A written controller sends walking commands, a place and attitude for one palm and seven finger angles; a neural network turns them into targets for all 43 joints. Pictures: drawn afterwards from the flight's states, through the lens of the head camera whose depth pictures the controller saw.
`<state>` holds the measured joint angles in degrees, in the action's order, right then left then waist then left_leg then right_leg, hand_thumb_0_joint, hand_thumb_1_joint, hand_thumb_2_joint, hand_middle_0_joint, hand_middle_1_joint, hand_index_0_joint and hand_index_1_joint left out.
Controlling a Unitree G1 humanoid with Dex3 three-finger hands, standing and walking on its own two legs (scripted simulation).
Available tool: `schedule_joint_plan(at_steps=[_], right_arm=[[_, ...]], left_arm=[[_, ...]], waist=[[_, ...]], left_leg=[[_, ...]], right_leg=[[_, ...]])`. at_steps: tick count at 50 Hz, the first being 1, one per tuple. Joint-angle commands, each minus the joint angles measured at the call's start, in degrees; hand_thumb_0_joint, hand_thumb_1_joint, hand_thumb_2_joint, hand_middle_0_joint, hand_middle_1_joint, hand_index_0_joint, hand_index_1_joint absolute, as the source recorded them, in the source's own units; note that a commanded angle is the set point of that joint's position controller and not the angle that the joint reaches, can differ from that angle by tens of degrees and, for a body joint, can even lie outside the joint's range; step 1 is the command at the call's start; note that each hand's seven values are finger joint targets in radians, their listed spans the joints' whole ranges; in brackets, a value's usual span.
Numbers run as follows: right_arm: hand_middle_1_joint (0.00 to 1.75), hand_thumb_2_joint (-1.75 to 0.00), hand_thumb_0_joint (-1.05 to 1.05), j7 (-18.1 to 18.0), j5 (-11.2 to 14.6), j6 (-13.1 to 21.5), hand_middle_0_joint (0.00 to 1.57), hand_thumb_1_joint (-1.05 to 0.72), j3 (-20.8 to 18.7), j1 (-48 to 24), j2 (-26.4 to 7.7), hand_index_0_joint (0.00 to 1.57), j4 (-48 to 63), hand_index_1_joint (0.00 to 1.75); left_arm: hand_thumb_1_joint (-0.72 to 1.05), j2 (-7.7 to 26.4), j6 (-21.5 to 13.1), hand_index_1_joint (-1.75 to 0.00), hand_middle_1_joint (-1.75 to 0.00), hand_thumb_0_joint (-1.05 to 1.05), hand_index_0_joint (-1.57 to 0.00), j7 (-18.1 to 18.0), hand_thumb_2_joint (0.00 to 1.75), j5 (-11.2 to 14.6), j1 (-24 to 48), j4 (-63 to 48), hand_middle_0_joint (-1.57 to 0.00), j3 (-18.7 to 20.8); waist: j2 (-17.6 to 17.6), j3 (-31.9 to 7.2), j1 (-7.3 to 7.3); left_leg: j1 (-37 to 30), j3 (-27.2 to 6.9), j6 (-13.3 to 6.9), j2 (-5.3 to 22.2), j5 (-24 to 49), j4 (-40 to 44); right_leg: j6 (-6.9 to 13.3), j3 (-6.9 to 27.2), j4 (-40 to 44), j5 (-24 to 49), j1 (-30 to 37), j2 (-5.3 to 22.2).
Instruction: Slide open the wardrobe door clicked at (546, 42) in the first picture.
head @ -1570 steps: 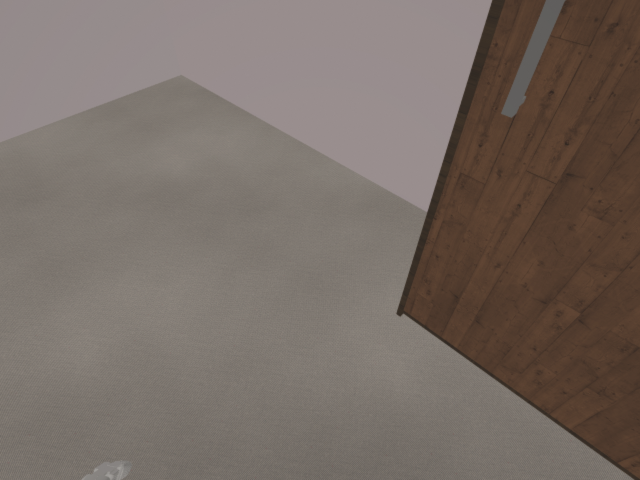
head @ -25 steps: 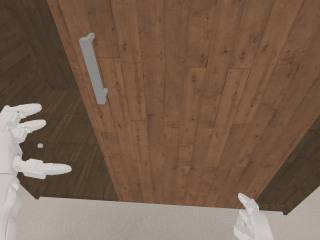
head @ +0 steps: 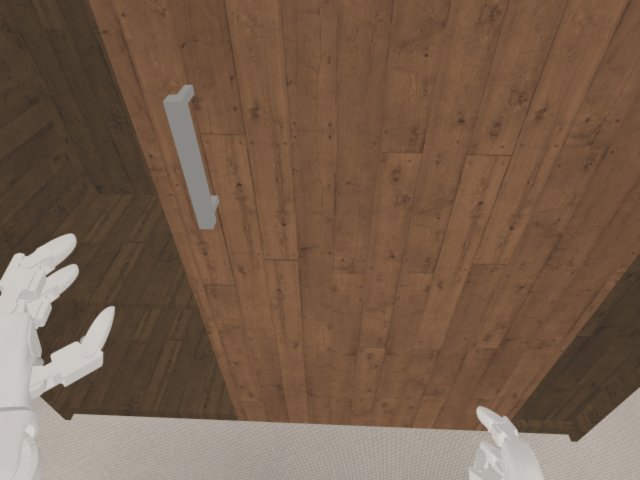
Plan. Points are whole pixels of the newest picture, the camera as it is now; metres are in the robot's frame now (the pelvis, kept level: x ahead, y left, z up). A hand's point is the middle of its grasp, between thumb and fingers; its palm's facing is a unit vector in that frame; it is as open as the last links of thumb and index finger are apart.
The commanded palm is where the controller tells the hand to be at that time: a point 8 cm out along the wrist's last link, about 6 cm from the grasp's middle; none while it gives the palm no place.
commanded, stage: draw the hand back to the body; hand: left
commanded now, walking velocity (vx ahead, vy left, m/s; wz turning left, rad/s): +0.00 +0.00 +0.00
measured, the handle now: (197, 161) +0.45 +0.23 +0.20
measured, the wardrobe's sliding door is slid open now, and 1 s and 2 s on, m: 0.55 0.55 0.55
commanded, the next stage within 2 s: step back with the hand held close in 0.42 s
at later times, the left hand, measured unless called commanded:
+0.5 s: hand (73, 356) +0.17 +0.26 +0.16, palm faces +0.47 -0.82 -0.34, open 7.5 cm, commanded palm +0.12 +0.29 +0.17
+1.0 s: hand (38, 373) +0.15 +0.28 +0.16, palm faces +0.40 -0.78 -0.48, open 7.4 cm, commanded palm +0.10 +0.31 +0.17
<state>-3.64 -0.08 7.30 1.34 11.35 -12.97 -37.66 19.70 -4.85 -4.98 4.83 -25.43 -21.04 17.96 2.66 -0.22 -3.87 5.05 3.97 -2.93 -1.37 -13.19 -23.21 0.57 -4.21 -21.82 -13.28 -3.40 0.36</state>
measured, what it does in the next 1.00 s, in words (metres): stands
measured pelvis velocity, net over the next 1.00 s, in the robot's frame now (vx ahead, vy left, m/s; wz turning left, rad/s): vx -0.05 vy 0.01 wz -0.01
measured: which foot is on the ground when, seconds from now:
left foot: down 0.00-1.00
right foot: down 0.00-1.00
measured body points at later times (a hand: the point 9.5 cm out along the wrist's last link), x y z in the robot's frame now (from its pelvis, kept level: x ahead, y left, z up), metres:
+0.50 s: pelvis -0.01 +0.00 +0.00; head -0.05 -0.02 +0.45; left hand +0.14 +0.30 +0.18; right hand +0.18 -0.22 -0.08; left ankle +0.00 +0.08 -0.74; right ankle -0.01 -0.11 -0.74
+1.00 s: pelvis -0.05 +0.01 -0.01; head -0.04 +0.02 +0.44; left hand +0.12 +0.32 +0.19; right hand +0.13 -0.23 -0.08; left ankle +0.00 +0.08 -0.74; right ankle -0.01 -0.11 -0.74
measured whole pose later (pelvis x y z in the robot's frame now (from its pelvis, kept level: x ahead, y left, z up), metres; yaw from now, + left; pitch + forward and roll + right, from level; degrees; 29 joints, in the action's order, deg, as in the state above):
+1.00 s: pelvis -0.05 +0.01 -0.01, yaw +0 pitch -1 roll -1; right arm -5.1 0.6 0.9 0.0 11.6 -13.2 -31.4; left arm 25.2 -10.2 -6.5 3.3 -31.4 -28.3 24.2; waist 0.0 0.6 -1.2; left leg 16.8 4.8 -4.6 -1.6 -11.0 -28.2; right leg -0.4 -3.7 -27.0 -10.8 -15.4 1.0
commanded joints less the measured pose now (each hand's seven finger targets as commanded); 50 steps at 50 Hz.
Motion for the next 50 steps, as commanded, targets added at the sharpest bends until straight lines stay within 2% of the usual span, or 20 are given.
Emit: schedule_joint_plan(at_steps=[1,8,11,16,20,24,26,27,28,29,30,32,35,39,40,42,43,45,47,50], right_arm=[[0.3,-0.9,0.0,-0.1,0.0,2.7,0.2,-0.9,-2.4,-7.4,-6.5,0.2,9.9,0.3],[0.3,-0.9,0.0,-0.5,-0.1,1.7,0.2,-0.9,-2.3,-7.5,-6.5,0.2,9.7,0.3],[0.3,-0.9,0.0,-0.7,0.0,1.9,0.2,-0.9,-2.2,-7.8,-6.5,0.2,9.9,0.3],[0.3,-0.9,0.0,-0.7,-0.2,2.0,0.2,-0.9,-2.1,-8.5,-6.4,0.2,9.9,0.3],[0.3,-0.9,0.0,-0.7,-0.2,2.1,0.2,-0.9,-2.2,-8.6,-6.5,0.2,9.7,0.3],[0.3,-0.9,0.0,-0.8,-0.2,2.2,0.2,-0.9,-2.1,-8.7,-6.2,0.2,9.6,0.3],[0.3,-0.9,0.0,-0.8,-0.2,2.3,0.2,-0.9,-2.1,-8.7,-6.2,0.2,9.4,0.3],[0.3,-0.9,0.0,-1.0,-0.2,2.1,0.2,-0.9,-2.3,-9.1,-6.5,0.2,9.4,0.3],[0.3,-0.9,0.0,-1.0,0.5,0.9,0.2,-0.9,-2.3,-9.1,-7.5,0.2,12.1,0.3],[0.3,-0.9,0.0,-1.1,0.1,0.1,0.2,-0.9,-2.1,-8.3,-6.4,0.2,10.7,0.3],[0.3,-0.9,0.0,-0.9,0.1,-0.2,0.2,-0.9,-2.4,-8.8,-6.6,0.2,11.2,0.3],[0.3,-0.9,0.0,-0.7,0.0,-1.2,0.2,-0.9,-2.5,-7.7,-6.8,0.2,11.5,0.3],[0.3,-0.9,0.0,-0.7,0.1,-1.8,0.2,-0.9,-3.1,-7.2,-7.6,0.2,12.5,0.3],[0.3,-0.9,0.0,-1.1,0.4,-3.2,0.2,-0.9,-3.8,-6.4,-7.7,0.2,14.5,0.3],[0.3,-0.9,0.0,-1.4,0.3,-3.4,0.2,-0.9,-3.9,-6.5,-7.7,0.2,14.7,0.3],[0.3,-0.9,0.0,-1.5,0.6,-3.8,0.2,-0.9,-4.1,-6.2,-7.4,0.2,15.6,0.3],[0.3,-0.9,0.0,-1.7,0.5,-3.8,0.2,-0.9,-4.1,-6.2,-7.4,0.2,15.8,0.3],[0.3,-0.9,0.0,-1.9,0.5,-3.6,0.2,-0.9,-4.3,-6.3,-8.0,0.2,15.9,0.3],[0.3,-0.9,0.0,-2.0,0.5,-3.3,0.2,-0.9,-4.2,-5.8,-8.1,0.2,16.0,0.3],[0.3,-0.9,0.0,-2.0,0.5,-2.3,0.2,-0.9,-4.4,-5.8,-8.6,0.2,15.8,0.3]], left_arm=[[0.86,10.6,-3.3,-0.32,-0.32,0.0,-0.2,-1.2,0.88,-0.2,4.1,-15.6,-0.2,7.1],[0.9,9.9,-2.4,-0.3,-0.3,0.0,-0.2,-1.7,0.9,-0.3,6.0,-13.3,-0.2,6.5],[0.9,9.8,-2.6,-0.3,-0.3,0.0,-0.2,-1.8,0.9,-0.2,6.6,-13.9,-0.2,6.2],[0.9,9.9,-2.6,-0.3,-0.3,0.0,-0.2,-1.9,0.9,-0.2,6.0,-13.7,-0.2,6.3],[0.9,11.1,-2.9,-0.3,-0.3,0.0,-0.2,-1.9,0.9,-0.2,5.7,-13.8,-0.2,7.6],[0.9,10.5,-3.2,-0.3,-0.3,0.0,-0.2,-1.9,0.9,-0.2,6.1,-13.8,-0.2,7.1],[0.9,10.0,-3.1,-0.3,-0.3,0.0,-0.2,-1.8,0.9,0.1,4.9,-12.4,-0.2,6.9],[0.9,12.5,-3.4,-0.3,-0.3,0.0,-0.2,-2.1,0.9,0.0,9.8,-14.0,-0.2,8.6],[0.9,19.7,-6.0,-0.3,-0.3,0.0,-0.2,-2.8,0.9,-0.4,15.5,-17.3,-0.2,16.3],[0.9,14.0,-6.2,-0.3,-0.3,0.0,-0.2,-2.2,0.9,-0.3,8.7,-11.7,-0.2,12.1],[0.9,14.0,-6.3,-0.3,-0.3,0.0,-0.2,-2.1,0.9,-0.7,7.5,-12.1,-0.2,11.7],[0.9,10.5,-6.4,-0.3,-0.3,0.0,-0.2,-1.7,0.9,-1.1,3.1,-10.9,-0.2,8.5],[0.9,10.2,-7.1,-0.3,-0.3,0.0,-0.2,-2.0,0.9,-1.2,-0.5,-13.7,-0.2,8.1],[0.9,13.8,-7.6,-0.3,-0.3,0.0,-0.2,-2.8,0.9,-1.1,-3.2,-18.0,-0.2,11.8],[0.9,16.0,-7.9,-0.3,-0.3,0.0,-0.2,-3.0,0.9,-1.0,-3.6,-19.0,-0.2,14.1],[0.9,15.6,-8.2,-0.3,-0.3,0.0,-0.2,-3.1,0.9,-0.9,-4.3,-19.9,-0.2,14.1],[0.9,15.7,-8.4,-0.3,-0.3,0.0,-0.2,-3.2,0.9,-0.8,-4.7,-19.5,-0.2,14.6],[0.9,15.9,-8.7,-0.3,-0.3,0.0,-0.2,-3.2,0.9,-1.0,-4.5,-20.3,-0.2,15.0],[0.9,14.7,-9.0,-0.3,-0.3,0.0,-0.2,-3.2,0.9,-1.3,-4.6,-18.9,-0.2,14.2],[0.9,13.5,-9.3,-0.3,-0.3,0.0,-0.2,-3.1,0.9,-2.0,-3.7,-16.9,-0.2,13.7]], waist=[[3.8,-3.7,-0.51],[0.5,-0.9,-0.03],[2.3,-1.6,-0.1],[0.5,-1.4,-0.39],[1.1,-1.3,-0.7],[2.8,-0.7,-0.53],[0.4,0.2,-0.45],[-0.2,-0.5,-0.34],[-1.0,3.0,1.21],[-4.6,2.7,1.71],[-4.8,2.6,1.51],[-3.5,-0.8,2.01],[2.5,-5.6,2.24],[-1.7,-9.6,2.09],[-2.2,-10.9,1.94],[-1.9,-11.0,2.11],[-1.9,-10.5,2.0],[1.5,-10.0,1.97],[3.1,-8.6,1.89],[3.7,-6.1,1.94]], left_leg=[[-1.1,-5.5,3.0,3.3,18.7,3.1],[0.4,-5.9,2.7,3.2,11.3,4.4],[0.2,-6.1,2.5,3.0,8.3,5.2],[1.0,-6.0,2.1,2.8,7.1,5.2],[1.2,-5.7,2.0,2.5,6.5,5.2],[0.8,-5.5,2.0,2.4,6.0,5.2],[1.2,-5.4,1.8,2.5,5.6,5.4],[1.2,-5.5,1.7,2.4,4.9,5.3],[6.5,-6.4,-0.2,3.6,1.2,2.7],[5.8,-7.0,-0.3,3.2,2.0,1.0],[4.5,-6.4,-0.3,3.0,3.5,-0.2],[4.0,-5.8,0.0,3.3,6.6,-1.3],[3.3,-5.9,0.0,4.2,11.6,-0.1],[5.8,-6.8,-0.1,5.3,16.2,-0.1],[5.8,-7.0,-0.1,5.3,17.2,-0.2],[7.4,-7.3,-0.1,5.8,17.6,-0.3],[8.8,-7.9,-0.2,6.1,16.8,0.4],[11.4,-9.0,-0.6,7.0,14.4,1.9],[16.2,-10.3,-1.3,8.3,10.1,3.9],[24.3,-11.8,-2.5,9.5,-3.4,6.5]], right_leg=[[1.0,2.3,2.2,11.8,-1.0,0.0],[1.0,2.0,3.2,7.1,-2.7,-0.2],[1.1,2.2,3.5,5.4,-2.2,0.0],[1.1,2.3,4.0,5.0,-1.4,0.0],[1.2,2.5,4.7,4.9,-1.1,-0.1],[1.1,2.6,4.8,4.5,-1.7,0.1],[1.0,2.5,5.3,4.1,-1.9,0.1],[1.0,2.8,5.6,3.6,-1.7,0.0],[0.4,8.0,8.5,4.0,-7.2,3.2],[0.7,8.5,9.2,3.3,-9.0,4.8],[0.6,9.2,9.9,4.6,-10.6,5.4],[0.5,8.1,8.0,7.3,-10.3,6.0],[0.0,6.4,4.4,11.6,-8.4,5.0],[-0.6,5.7,0.0,16.5,-5.1,3.7],[-0.6,5.5,-1.0,18.1,-4.1,3.5],[-0.7,5.5,-2.7,19.0,-3.7,3.4],[-0.8,5.6,-3.4,18.3,-3.4,3.1],[-1.0,5.2,-5.1,16.1,-2.6,2.1],[-1.2,5.1,-7.7,13.4,-0.7,1.1],[-1.2,5.7,-10.2,9.5,1.5,0.7]])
